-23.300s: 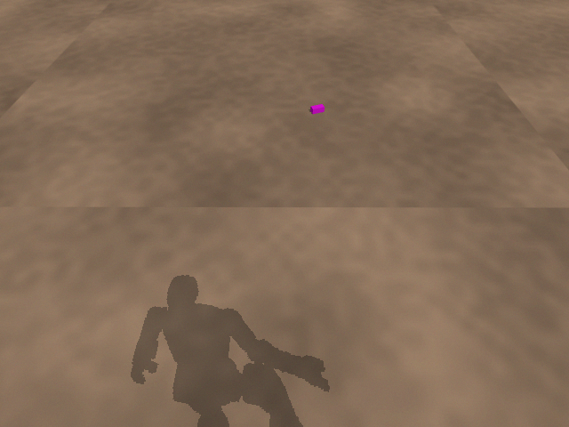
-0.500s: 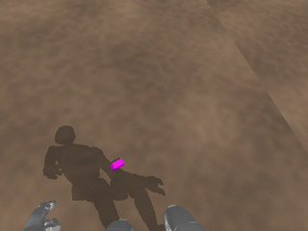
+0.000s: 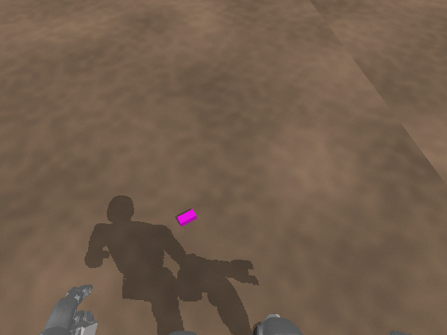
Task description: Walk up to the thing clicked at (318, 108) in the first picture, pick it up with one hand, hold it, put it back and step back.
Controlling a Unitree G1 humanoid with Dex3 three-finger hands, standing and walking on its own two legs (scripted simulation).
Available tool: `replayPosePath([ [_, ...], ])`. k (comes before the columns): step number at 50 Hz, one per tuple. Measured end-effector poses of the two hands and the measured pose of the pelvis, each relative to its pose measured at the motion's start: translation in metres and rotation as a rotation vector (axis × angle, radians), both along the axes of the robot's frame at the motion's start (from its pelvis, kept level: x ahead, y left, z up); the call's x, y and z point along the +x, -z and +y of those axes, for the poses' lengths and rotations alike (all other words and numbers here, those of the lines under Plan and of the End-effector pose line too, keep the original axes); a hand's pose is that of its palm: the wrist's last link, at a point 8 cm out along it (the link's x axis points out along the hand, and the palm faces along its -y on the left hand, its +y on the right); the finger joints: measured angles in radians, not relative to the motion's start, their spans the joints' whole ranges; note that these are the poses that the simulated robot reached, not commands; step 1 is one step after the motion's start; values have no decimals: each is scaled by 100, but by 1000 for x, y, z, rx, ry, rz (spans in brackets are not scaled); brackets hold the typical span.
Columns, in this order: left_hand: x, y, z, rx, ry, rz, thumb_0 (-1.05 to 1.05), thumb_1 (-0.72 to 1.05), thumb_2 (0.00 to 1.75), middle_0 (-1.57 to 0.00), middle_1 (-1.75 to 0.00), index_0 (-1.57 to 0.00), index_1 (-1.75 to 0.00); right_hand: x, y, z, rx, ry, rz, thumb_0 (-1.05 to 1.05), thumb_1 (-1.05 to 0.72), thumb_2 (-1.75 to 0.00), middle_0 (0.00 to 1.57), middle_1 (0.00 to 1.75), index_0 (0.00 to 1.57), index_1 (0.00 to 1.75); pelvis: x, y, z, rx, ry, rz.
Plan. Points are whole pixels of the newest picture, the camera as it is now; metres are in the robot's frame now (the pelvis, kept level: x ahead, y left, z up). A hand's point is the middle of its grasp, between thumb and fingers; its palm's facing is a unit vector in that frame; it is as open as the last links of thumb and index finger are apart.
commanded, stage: walk up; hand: left
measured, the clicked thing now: (186, 217) +0.64 +0.20 -0.73
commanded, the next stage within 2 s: stand in 1.30 s
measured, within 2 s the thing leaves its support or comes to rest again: neither
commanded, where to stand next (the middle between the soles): +0.25 -0.03 m, yaw -1 degrees
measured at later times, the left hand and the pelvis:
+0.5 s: hand out of the picture -0.05 +0.24 -0.13, palm faces +0.00 -0.93 -0.37, open 7.4 cm; pelvis -0.10 -0.02 +0.01, yaw -1 degrees
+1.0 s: hand out of the picture +0.02 +0.24 -0.13, palm faces +0.02 -0.94 -0.35, open 7.4 cm; pelvis -0.07 -0.02 +0.02, yaw +0 degrees
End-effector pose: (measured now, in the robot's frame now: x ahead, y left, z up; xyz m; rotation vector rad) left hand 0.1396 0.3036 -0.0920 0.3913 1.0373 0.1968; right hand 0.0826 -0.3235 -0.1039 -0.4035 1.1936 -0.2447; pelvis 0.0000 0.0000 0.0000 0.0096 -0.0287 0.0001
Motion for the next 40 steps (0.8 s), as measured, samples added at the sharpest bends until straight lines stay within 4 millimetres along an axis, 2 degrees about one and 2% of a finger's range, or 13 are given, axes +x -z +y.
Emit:
replayPosePath([
  [3, -23, 10, 7, -18, -20, 5, 1, 90, 90, -20, -30, -20, -30, -24, -2, 9, -3, -14, 17, 1, -90, -90, 20, 30, 20, 30, -22, 2, 3, 26, 2, -23],
  [8, -73, 10, 6, -40, -54, 69, 1, 90, 90, -20, -30, -20, -29, -57, -18, 12, -1, -14, 3, 1, -90, -90, 20, 30, 21, 30, -48, -10, -2, -17, 6, -21],
  [12, -115, 12, 2, -45, -50, 124, 1, 90, 90, -20, -30, -20, -29, -70, -24, 3, -4, -12, -48, 1, -90, -90, 20, 30, 21, 30, -67, -11, -9, -24, 28, -20],
  [17, -162, 16, -10, -24, -53, 177, 1, 90, 90, -20, -30, -20, -29, -84, -15, -17, 10, 3, -101, 1, -90, -90, 20, 30, 21, 30, -87, -4, -22, -49, 52, -35],
  [21, -189, 8, -19, -30, -75, 181, 1, 90, 90, -20, -30, -20, -29, -101, -13, -22, 34, 23, -77, 1, -90, -90, 20, 30, 20, 30, -94, -9, -25, -29, 48, -35],
  [25, -197, 3, -18, -41, -97, 158, 1, 90, 90, -20, -30, -20, -30, -116, -10, -17, 48, 13, -28, 1, -90, -90, 20, 30, 20, 30, -96, -13, -20, -22, 21, -27],
  [31, -186, 8, -5, -53, -102, 146, 1, 90, 90, -20, -30, -20, -30, -128, -9, 3, 62, 17, 0, 1, -90, -90, 20, 30, 20, 30, -96, -13, -10, 0, 12, -27],
  [35, -170, 7, -5, -50, -84, 126, 1, 90, 90, -20, -30, -20, -29, -126, -11, 12, 85, 22, -16, 1, -90, -90, 20, 30, 20, 30, -95, -15, -14, -13, 21, -28],
  [40, -152, 3, -11, -53, -64, 92, 1, 90, 90, -20, -30, -20, -29, -112, -10, 13, 103, 20, -29, 1, -90, -90, 20, 30, 21, 30, -89, -17, -17, -26, 11, -22],
])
